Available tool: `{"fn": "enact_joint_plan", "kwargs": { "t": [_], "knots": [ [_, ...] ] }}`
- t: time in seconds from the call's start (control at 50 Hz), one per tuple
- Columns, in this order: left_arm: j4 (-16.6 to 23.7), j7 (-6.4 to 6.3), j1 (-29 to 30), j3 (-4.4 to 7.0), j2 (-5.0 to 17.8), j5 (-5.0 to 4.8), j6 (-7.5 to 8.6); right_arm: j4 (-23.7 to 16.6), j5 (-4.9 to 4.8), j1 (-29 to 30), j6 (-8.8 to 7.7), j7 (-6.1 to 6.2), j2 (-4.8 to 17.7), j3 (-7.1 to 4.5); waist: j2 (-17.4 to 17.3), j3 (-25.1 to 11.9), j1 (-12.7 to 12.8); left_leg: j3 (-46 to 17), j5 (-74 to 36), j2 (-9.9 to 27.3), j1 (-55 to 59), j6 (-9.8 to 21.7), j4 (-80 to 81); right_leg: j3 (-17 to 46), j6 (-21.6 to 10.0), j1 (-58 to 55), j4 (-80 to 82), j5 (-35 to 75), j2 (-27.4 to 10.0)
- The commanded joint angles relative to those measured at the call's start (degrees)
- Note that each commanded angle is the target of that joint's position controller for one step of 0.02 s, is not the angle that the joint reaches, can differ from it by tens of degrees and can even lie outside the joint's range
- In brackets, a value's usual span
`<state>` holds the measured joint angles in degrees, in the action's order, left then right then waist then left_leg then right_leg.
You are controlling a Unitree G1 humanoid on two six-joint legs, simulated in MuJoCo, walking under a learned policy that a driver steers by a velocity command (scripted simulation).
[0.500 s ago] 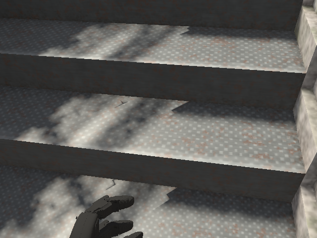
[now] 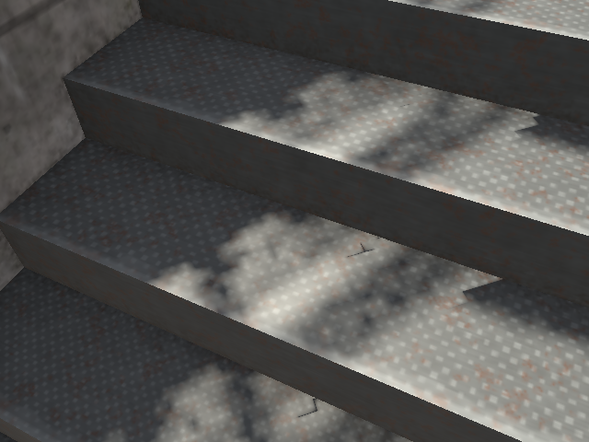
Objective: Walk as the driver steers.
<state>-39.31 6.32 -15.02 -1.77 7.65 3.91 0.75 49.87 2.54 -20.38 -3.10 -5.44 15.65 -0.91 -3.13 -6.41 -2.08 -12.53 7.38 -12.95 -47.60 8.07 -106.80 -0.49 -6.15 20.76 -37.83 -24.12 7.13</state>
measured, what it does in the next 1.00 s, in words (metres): climbs, turning right: left foot 0.17 m higher, then right foot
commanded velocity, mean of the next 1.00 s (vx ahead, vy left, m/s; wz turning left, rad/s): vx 0.17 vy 0.00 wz -0.29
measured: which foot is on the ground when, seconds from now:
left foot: up 0.00-0.30, down 0.32-0.82, up 0.84-1.00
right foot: down 0.00-0.32, up 0.34-0.78, down 0.80-1.00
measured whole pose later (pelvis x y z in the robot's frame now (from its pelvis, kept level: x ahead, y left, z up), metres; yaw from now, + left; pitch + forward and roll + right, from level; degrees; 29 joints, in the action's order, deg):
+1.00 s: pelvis +0.33 +0.04 +0.19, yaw -20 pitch +4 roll +1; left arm -45.4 2.2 -15.0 3.2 12.3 1.0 5.0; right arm 39.0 2.0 2.6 -5.5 2.7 13.8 -4.7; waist -1.2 -2.0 3.2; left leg 3.0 33.1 -0.2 -32.9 -3.3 -72.3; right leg 4.0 -3.4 18.9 -33.3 -17.9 2.2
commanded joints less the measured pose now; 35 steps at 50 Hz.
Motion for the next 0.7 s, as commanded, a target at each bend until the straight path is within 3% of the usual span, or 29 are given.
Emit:
{"fn": "enact_joint_plan", "kwargs": {
  "t": [0.02,0.06,0.08,0.1,0.12,0.16,0.18,0.2,0.22,0.24,0.26,0.28,0.3,0.32,0.34,0.36,0.38,0.4,0.42,0.44,0.46,0.48,0.5,0.52,0.54,0.58,0.62,0.66,0.7],
  "knots": [
    [-6.30,0.69,-6.93,-0.35,-2.28,-1.08,2.25,-3.79,-0.02,1.62,-2.34,-0.07,-1.28,0.70,1.82,6.52,0.09,-2.10,-3.30,7.13,-36.90,3.67,-14.20,19.25,-9.40,-18.62,17.32,8.86,-19.25],
    [-10.30,-0.39,-4.74,-0.10,-1.93,0.40,4.00,-6.12,-1.29,7.09,-0.08,0.31,-5.58,2.23,0.89,10.28,-1.80,1.85,1.88,9.48,-37.74,5.50,-17.69,16.23,-9.56,-6.00,20.54,4.43,-18.43],
    [-11.00,-0.82,-3.06,-0.42,-2.19,1.73,4.88,-7.32,-1.17,10.03,0.62,0.67,-6.68,2.80,1.48,11.47,-2.73,3.96,0.28,11.74,-36.79,5.58,-12.64,13.09,-8.55,-0.30,21.95,3.81,-16.46],
    [-12.75,-1.21,-5.41,-0.26,-1.52,2.12,5.62,-8.15,-0.59,13.34,0.91,0.89,-7.17,3.37,3.87,10.25,-1.30,6.97,-0.95,13.00,-35.78,5.36,-10.69,12.16,-9.26,1.27,22.57,6.68,-14.66],
    [-15.42,-2.22,-12.21,-0.06,0.24,3.33,5.77,-11.12,-0.12,19.72,1.01,0.90,-6.14,3.47,4.32,8.72,1.12,10.79,-0.31,13.63,-37.69,4.71,-11.85,12.62,-8.33,-2.15,22.21,15.52,-14.41],
    [-21.25,-3.81,-24.77,-0.18,1.10,3.89,6.32,-15.87,-0.98,30.15,0.34,1.65,-4.75,3.70,5.48,11.82,4.27,13.29,5.96,14.22,-46.74,3.95,-6.12,15.12,-6.13,-11.58,20.89,29.99,-15.82],
    [-23.08,-3.61,-28.83,-0.26,2.55,3.44,6.23,-19.70,-0.47,38.80,1.08,1.73,-3.82,4.30,4.97,9.94,4.97,17.59,4.27,16.12,-47.28,3.39,4.72,16.79,-5.48,-14.19,22.45,33.89,-16.96],
    [-18.51,-7.59,-19.23,0.19,0.31,-6.77,5.26,-20.21,-0.14,35.75,2.09,4.08,-9.23,5.06,4.26,23.58,3.50,20.44,12.42,17.21,-29.51,-3.39,7.20,12.49,-4.46,2.28,34.93,46.78,-18.27],
    [-18.87,-9.68,-21.66,0.56,1.28,-7.58,5.05,-20.69,0.06,36.38,3.06,5.04,-10.12,5.62,1.04,17.63,4.75,19.40,8.41,17.82,-16.49,-3.67,10.80,13.08,-3.01,2.07,38.26,49.66,-18.64],
    [-21.21,-2.31,-20.40,1.66,10.92,-0.67,5.78,-26.52,-0.26,44.93,6.09,0.54,-10.19,6.85,13.36,1.26,-1.51,21.79,4.25,17.23,-4.18,-2.24,24.35,10.71,-3.68,2.01,32.65,65.72,-21.32],
    [-19.48,0.72,-22.45,2.83,14.86,-2.58,7.32,-26.23,-2.09,42.91,5.55,-0.05,-5.82,4.80,15.37,1.95,-1.29,28.18,5.64,11.17,6.38,-3.09,22.38,9.20,-3.35,1.81,28.91,106.20,-19.70],
    [-20.29,1.99,-22.47,3.81,16.73,-4.04,8.72,-24.91,-1.78,39.39,5.51,0.80,-0.53,3.01,17.25,1.06,-3.46,26.28,10.66,8.48,11.65,-2.67,30.80,9.29,-0.05,-2.21,24.92,115.62,-19.60],
    [-20.08,2.53,-20.53,5.67,20.25,-3.75,8.83,-23.22,-2.38,30.49,5.33,1.47,1.71,1.86,20.94,-4.23,-8.20,24.07,5.86,6.20,26.44,-0.40,42.67,8.77,1.78,-4.55,20.19,121.22,-20.68],
    [-15.43,2.25,-13.24,7.37,22.27,-3.06,9.18,-15.04,-2.17,7.97,3.60,4.14,4.57,0.98,14.22,-12.43,-12.86,14.09,-14.37,12.24,52.01,3.35,51.06,7.21,6.85,4.04,2.08,114.38,-19.48],
    [-14.71,2.96,-27.06,4.51,8.73,3.08,9.43,-7.80,-1.02,-6.94,3.37,3.89,7.34,-0.35,-9.99,-39.68,-6.94,-15.84,-65.35,33.57,81.45,24.05,56.63,7.62,9.13,14.14,-17.46,30.15,-11.40],
    [-14.99,2.68,-21.50,7.59,13.18,-4.10,6.89,-7.14,3.06,-14.91,3.53,3.36,6.13,-1.31,-8.58,-34.84,-12.24,-40.60,-38.33,39.94,59.74,26.15,77.92,14.69,8.12,13.59,-56.21,8.14,-1.43],
    [-14.80,1.71,-17.10,8.04,10.75,-5.56,6.41,-5.18,2.52,-4.34,0.70,4.01,9.00,-2.79,-2.01,-15.82,-7.31,-30.53,-28.34,38.02,39.14,18.60,77.86,16.65,7.18,20.79,-71.16,13.42,-4.28],
    [-15.73,0.04,-17.65,6.77,5.90,-4.91,6.93,-4.59,0.13,4.79,-0.82,3.79,5.96,-2.29,1.75,-7.63,-3.57,-21.35,-19.94,36.91,30.13,15.45,77.14,13.26,6.98,24.08,-74.12,10.93,-7.10],
    [-18.41,-1.15,-18.66,5.47,2.07,-2.14,6.74,-3.76,-0.95,11.38,-1.14,2.92,-0.25,-0.51,4.70,-8.59,-1.10,-14.86,-15.40,36.77,28.34,13.52,78.11,11.56,4.84,25.02,-74.91,9.99,-9.06],
    [-16.30,-1.77,-14.59,4.20,-1.23,-1.39,5.92,-2.25,-0.69,15.32,-1.24,2.78,-4.85,0.48,8.07,-3.59,1.33,-6.23,-8.43,33.00,22.60,9.09,80.53,11.08,3.02,23.45,-69.63,9.14,-10.84],
    [-15.65,-2.58,-11.20,2.79,-4.92,-1.51,4.78,-2.76,-0.27,21.06,-1.28,3.43,-9.42,1.59,7.40,-2.00,3.56,0.82,-4.15,29.56,17.94,5.97,82.44,11.59,1.44,22.62,-64.35,5.40,-11.82],
    [-14.24,-3.14,-10.16,2.63,-4.01,-1.62,4.03,-3.21,-0.21,22.14,-2.08,4.63,-10.75,1.34,5.47,-2.32,4.94,4.66,-6.21,28.50,17.81,4.01,84.00,11.52,1.00,22.61,-60.14,6.88,-12.38],
    [-12.70,-3.10,-7.97,3.13,-1.97,-1.37,4.04,-3.05,-0.83,21.96,-3.23,6.13,-9.19,0.55,4.20,-2.41,6.17,10.33,-8.72,26.52,19.24,3.17,85.41,10.23,2.07,22.09,-54.21,6.86,-13.44],
    [-11.82,-1.57,-7.11,3.46,-0.15,-1.67,4.09,-4.12,0.00,22.67,-3.90,6.61,-6.40,-0.65,5.59,-2.67,7.09,15.86,-9.95,25.19,18.24,2.64,87.79,7.23,4.65,16.28,-45.78,8.66,-13.46],
    [-10.57,-0.74,-4.94,3.76,1.02,-2.72,4.47,-5.36,0.96,26.29,-4.11,6.92,-1.62,-2.17,4.26,-2.13,8.36,21.10,-11.75,22.65,15.03,1.46,91.14,4.00,6.63,10.28,-40.00,10.42,-12.59],
    [-12.01,1.23,-6.68,4.59,4.88,-4.31,4.92,-7.73,0.63,30.38,-4.36,6.13,2.92,-3.91,-2.41,-0.57,8.96,29.38,-15.82,19.33,11.68,-0.26,94.53,-2.41,9.65,-0.95,-39.77,12.65,-10.03],
    [-10.50,0.86,-6.27,5.41,8.73,-3.28,5.50,-8.39,0.96,28.90,-3.59,5.76,4.60,-4.91,-2.02,1.16,8.00,26.67,-16.45,24.37,16.93,3.10,93.95,-1.10,9.91,-0.21,-36.95,11.94,-9.39],
    [-7.83,-0.58,-3.64,4.97,7.58,-3.14,5.09,-8.76,1.18,29.21,-3.04,5.36,5.03,-4.75,-1.06,2.70,7.75,22.06,-19.94,30.71,25.91,6.16,91.82,4.53,8.04,3.48,-29.76,11.06,-12.17],
    [-4.97,-1.54,0.33,4.37,6.99,-2.78,3.81,-8.44,0.80,28.80,-3.57,5.23,4.58,-4.62,-2.72,1.81,5.37,21.24,-24.95,32.89,36.22,6.43,88.28,5.41,7.16,5.63,-19.74,6.76,-13.58]
  ]
}}
Keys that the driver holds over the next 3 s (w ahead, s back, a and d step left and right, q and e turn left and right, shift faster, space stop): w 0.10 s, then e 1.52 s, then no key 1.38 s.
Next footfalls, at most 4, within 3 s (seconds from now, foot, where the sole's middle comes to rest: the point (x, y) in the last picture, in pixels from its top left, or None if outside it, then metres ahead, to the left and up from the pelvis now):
0.32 left None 0.40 0.15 -0.58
0.80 right None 0.32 -0.07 -0.58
1.18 left None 0.41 0.16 -0.58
1.66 right None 0.29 -0.08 -0.58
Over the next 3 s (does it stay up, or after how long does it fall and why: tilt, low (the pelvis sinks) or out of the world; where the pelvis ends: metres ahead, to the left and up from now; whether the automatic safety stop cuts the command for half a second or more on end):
stays up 0.33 0.06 0.20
